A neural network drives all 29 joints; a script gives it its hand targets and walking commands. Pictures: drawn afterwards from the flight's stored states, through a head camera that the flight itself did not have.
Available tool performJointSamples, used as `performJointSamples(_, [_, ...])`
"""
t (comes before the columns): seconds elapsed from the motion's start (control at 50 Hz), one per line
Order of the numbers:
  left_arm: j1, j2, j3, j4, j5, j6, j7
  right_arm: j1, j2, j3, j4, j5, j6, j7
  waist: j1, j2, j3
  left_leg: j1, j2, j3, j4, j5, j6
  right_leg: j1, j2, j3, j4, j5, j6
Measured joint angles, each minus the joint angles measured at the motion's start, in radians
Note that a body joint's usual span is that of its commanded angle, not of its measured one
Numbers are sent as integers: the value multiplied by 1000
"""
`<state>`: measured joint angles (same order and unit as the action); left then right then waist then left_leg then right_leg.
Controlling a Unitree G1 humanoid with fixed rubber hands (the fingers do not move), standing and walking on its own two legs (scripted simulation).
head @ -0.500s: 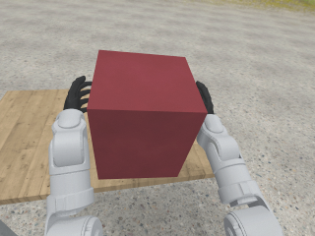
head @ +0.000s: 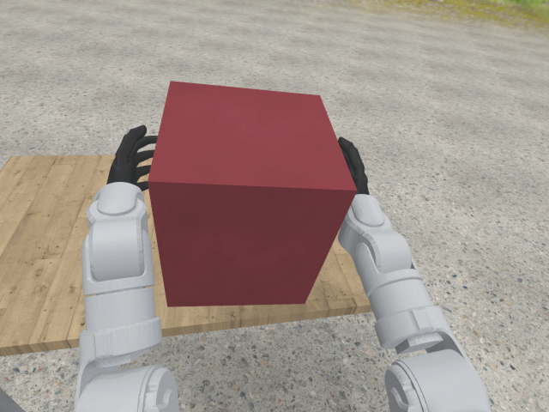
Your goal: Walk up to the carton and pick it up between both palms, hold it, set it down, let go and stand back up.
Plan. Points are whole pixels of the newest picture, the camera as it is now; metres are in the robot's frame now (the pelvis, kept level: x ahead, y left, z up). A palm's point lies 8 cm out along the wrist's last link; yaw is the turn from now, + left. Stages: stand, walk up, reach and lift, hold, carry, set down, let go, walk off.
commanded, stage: hold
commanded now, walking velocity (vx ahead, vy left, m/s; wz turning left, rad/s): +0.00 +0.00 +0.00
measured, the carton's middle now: (243, 201) +0.38 +0.01 +0.16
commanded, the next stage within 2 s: none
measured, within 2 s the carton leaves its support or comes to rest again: neither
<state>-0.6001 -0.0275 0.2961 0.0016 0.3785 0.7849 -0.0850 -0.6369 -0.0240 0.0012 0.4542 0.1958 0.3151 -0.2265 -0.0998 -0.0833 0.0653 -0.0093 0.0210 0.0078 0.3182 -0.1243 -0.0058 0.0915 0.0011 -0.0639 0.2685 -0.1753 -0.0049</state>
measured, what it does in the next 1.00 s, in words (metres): stands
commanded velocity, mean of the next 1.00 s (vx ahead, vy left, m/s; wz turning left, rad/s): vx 0.00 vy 0.00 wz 0.00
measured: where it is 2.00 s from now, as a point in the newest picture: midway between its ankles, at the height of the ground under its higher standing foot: outside the picture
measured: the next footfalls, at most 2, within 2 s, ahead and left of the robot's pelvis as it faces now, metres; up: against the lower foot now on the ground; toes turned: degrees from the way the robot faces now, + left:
none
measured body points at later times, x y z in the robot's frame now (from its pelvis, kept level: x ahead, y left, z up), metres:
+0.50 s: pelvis +0.00 +0.00 +0.00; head -0.05 +0.03 +0.45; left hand +0.37 +0.16 +0.21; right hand +0.37 -0.15 +0.19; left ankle +0.05 +0.12 -0.75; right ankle +0.00 -0.11 -0.75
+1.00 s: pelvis +0.01 +0.00 +0.00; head -0.02 +0.04 +0.45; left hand +0.38 +0.17 +0.20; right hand +0.38 -0.14 +0.19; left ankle +0.05 +0.12 -0.75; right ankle +0.00 -0.11 -0.75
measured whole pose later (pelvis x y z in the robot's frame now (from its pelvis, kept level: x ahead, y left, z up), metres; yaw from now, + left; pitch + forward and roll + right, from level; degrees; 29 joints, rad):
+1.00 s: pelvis +0.01 +0.00 +0.00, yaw +0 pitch -8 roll -1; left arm -0.59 -0.02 0.29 0.00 0.35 0.77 -0.06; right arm -0.65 -0.04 0.02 0.44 0.22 0.32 -0.24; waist -0.10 -0.08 0.06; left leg -0.04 0.02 0.01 0.33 -0.14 0.00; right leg 0.07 0.00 -0.07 0.25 -0.18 0.00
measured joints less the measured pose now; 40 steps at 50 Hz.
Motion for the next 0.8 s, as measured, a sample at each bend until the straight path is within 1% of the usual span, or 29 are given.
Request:
performJointSamples(0.12, [15, -4, -19, -29, -8, 8, 17, 15, -7, 3, -22, 6, -5, 5, 4, 4, 6, -9, 0, 7, 6, -3, 3, -11, -1, 6, 5, 1, 2])
performJointSamples(0.24, [11, -8, -21, -34, -11, 11, 24, 13, -10, -1, -24, 0, -4, 11, 7, 12, 6, -13, 1, 10, 2, 1, 3, -18, 0, 8, 4, 3, 2])
performJointSamples(0.56, [2, -12, 5, -9, -7, 7, 11, 0, -6, 3, -6, -11, 7, 7, 6, 13, 3, 9, 5, 4, -10, 5, -3, 5, 4, 0, -3, 2, -5])
performJointSamples(0.68, [-55, -5, 38, 80, -4, -23, 6, -54, 4, -31, 64, -42, -1, 14, 26, 16, 6, -8, 1, 15, -16, 12, 1, -31, -1, 9, 21, -3, -3])
performJointSamples(0.76, [-68, 10, 29, 82, -18, -37, 10, -67, -2, -29, 58, -37, -13, 10, 36, 24, 5, -32, 1, 16, -14, 14, 3, -49, -1, 9, 12, 4, -1])
performJointSamples(0.8, [-61, 17, 22, 68, -26, -39, 13, -69, -7, -18, 49, -24, -17, 4, 33, 26, 5, -37, 1, 13, -10, 10, 3, -47, 0, 6, 3, 6, 1])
